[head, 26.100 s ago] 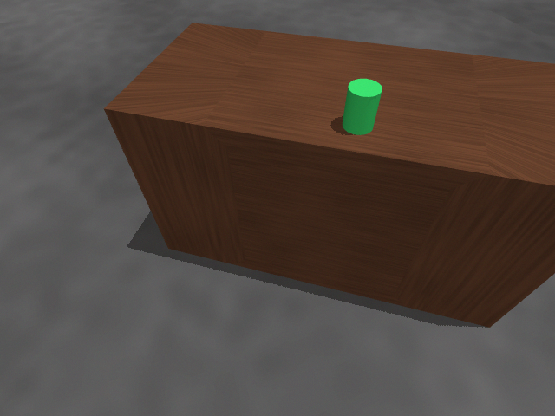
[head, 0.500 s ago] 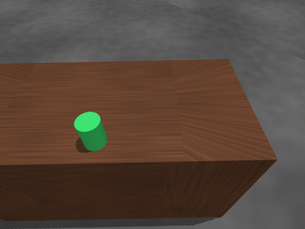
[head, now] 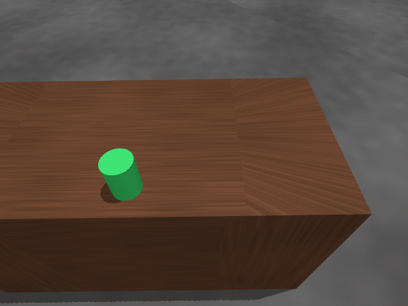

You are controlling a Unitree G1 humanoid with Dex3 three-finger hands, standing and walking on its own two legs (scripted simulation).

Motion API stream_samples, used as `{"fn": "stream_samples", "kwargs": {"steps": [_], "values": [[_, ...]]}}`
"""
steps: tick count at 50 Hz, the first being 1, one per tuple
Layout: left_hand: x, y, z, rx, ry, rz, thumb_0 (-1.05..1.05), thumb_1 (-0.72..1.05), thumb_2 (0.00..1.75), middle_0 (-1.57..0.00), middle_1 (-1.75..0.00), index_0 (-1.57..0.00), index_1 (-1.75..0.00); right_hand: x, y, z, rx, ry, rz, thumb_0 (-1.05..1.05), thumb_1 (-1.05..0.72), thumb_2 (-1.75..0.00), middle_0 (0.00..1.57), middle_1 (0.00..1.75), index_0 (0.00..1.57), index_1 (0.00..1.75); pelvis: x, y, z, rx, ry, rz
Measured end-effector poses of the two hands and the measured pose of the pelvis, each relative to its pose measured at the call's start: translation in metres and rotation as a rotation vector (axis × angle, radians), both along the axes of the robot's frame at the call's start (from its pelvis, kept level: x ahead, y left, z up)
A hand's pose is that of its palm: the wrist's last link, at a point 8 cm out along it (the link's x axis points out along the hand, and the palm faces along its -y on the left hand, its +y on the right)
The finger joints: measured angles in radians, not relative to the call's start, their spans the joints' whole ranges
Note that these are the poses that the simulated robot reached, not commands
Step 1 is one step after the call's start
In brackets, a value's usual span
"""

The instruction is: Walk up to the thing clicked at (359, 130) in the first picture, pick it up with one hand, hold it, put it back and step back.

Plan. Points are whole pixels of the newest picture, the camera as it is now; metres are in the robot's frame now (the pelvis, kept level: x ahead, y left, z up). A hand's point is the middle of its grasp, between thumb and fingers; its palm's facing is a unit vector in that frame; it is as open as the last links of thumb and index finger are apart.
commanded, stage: stand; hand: left
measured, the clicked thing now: (122, 175) +0.42 +0.23 -0.03
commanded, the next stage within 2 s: none
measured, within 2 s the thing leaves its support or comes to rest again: neither
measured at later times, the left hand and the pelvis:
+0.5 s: hand out of the picture +0.06 +0.25 -0.16, palm faces -0.03 -0.94 -0.35, open 8.9 cm; pelvis +0.00 +0.00 +0.00, yaw +0 degrees
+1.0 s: hand out of the picture +0.08 +0.25 -0.16, palm faces -0.03 -0.94 -0.35, open 7.4 cm; pelvis +0.01 -0.01 +0.00, yaw +0 degrees
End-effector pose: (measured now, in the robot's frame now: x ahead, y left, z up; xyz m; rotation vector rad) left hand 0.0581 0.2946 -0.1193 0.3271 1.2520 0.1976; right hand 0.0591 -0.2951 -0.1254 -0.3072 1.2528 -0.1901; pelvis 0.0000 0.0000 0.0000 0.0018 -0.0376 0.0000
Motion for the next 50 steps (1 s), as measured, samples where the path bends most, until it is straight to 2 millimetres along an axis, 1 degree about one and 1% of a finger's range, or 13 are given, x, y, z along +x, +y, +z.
{"fn": "stream_samples", "kwargs": {"steps": [5, 9, 13, 16, 19, 24, 28, 32, 36, 44, 50], "values": [[0.001, 0.000, 0.000, 0.001, -0.005, 0.000, 0.00, -0.55, 0.06, -0.07, -0.07, -0.07, -0.07, 0.002, 0.000, 0.000, -0.001, -0.009, 0.003, 0.00, -0.90, -0.90, 0.20, 0.30, 0.20, 0.30, 0.000, -0.001, 0.000, 0.000, -0.003, -0.001], [0.002, 0.000, 0.001, 0.001, -0.015, 0.000, 0.00, -0.42, 0.19, -0.13, -0.15, -0.12, -0.16, 0.004, 0.000, 0.001, -0.001, -0.017, 0.007, 0.00, -0.90, -0.90, 0.20, 0.30, 0.20, 0.30, -0.002, -0.001, 0.000, -0.001, -0.006, -0.001], [0.003, -0.001, 0.002, 0.001, -0.023, -0.003, 0.00, -0.20, 0.40, -0.17, -0.22, -0.16, -0.23, 0.004, -0.001, 0.001, 0.000, -0.025, 0.008, 0.00, -0.90, -0.90, 0.20, 0.30, 0.20, 0.30, -0.003, -0.001, 0.000, 0.000, -0.008, 0.000], [0.002, -0.002, 0.002, 0.000, -0.024, -0.004, 0.00, 0.00, 0.57, -0.18, -0.25, -0.18, -0.26, 0.003, -0.001, 0.001, 0.001, -0.023, 0.007, 0.00, -0.90, -0.90, 0.20, 0.30, 0.20, 0.30, -0.004, -0.002, 0.000, -0.001, -0.006, 0.002], [0.001, -0.002, 0.002, -0.001, -0.019, -0.006, 0.00, 0.22, 0.70, -0.19, -0.27, -0.19, -0.28, 0.000, -0.002, 0.001, 0.002, -0.016, 0.005, 0.00, -0.90, -0.90, 0.20, 0.30, 0.20, 0.30, -0.005, -0.002, 0.000, -0.001, -0.003, 0.003], [-0.002, -0.003, 0.000, -0.002, 0.000, -0.003, 0.00, 0.57, 0.82, -0.20, -0.29, -0.20, -0.29, -0.006, -0.003, -0.001, 0.002, 0.009, 0.000, 0.00, -0.90, -0.90, 0.20, 0.30, 0.20, 0.30, -0.003, -0.003, 0.000, -0.001, 0.004, 0.004], [-0.002, -0.003, 0.000, -0.001, 0.010, -0.001, 0.00, 0.74, 0.87, -0.20, -0.29, -0.20, -0.30, -0.008, -0.004, -0.002, 0.002, 0.028, -0.002, 0.00, -0.90, -0.90, 0.20, 0.30, 0.20, 0.30, -0.001, -0.004, 0.000, 0.000, 0.007, 0.005], [0.000, -0.004, 0.000, 0.000, 0.008, 0.000, 0.00, 0.83, 0.88, -0.21, -0.30, -0.20, -0.30, -0.006, -0.005, -0.002, 0.000, 0.029, -0.002, 0.00, -0.90, -0.90, 0.20, 0.30, 0.20, 0.30, 0.002, -0.004, 0.000, 0.000, 0.007, 0.004], [0.004, -0.004, 0.000, -0.001, -0.002, -0.001, 0.00, 0.87, 0.89, -0.21, -0.30, -0.20, -0.30, -0.001, -0.005, -0.001, -0.003, 0.018, 0.000, 0.00, -0.90, -0.90, 0.20, 0.30, 0.20, 0.30, 0.003, -0.004, 0.000, 0.000, 0.005, 0.005], [0.011, -0.005, 0.002, -0.002, -0.019, -0.007, 0.00, 0.90, 0.90, -0.21, -0.30, -0.20, -0.30, 0.010, -0.005, 0.000, 0.000, -0.010, 0.009, 0.00, -0.90, -0.90, 0.20, 0.30, 0.20, 0.30, 0.005, -0.005, 0.000, 0.001, 0.007, 0.005], [0.013, -0.005, 0.002, 0.000, -0.016, -0.004, 0.00, 0.90, 0.90, -0.21, -0.30, -0.20, -0.30, 0.014, -0.005, 0.000, 0.002, -0.010, 0.013, 0.00, -0.90, -0.90, 0.20, 0.30, 0.20, 0.30, 0.007, -0.006, 0.000, 0.001, 0.012, 0.006]]}}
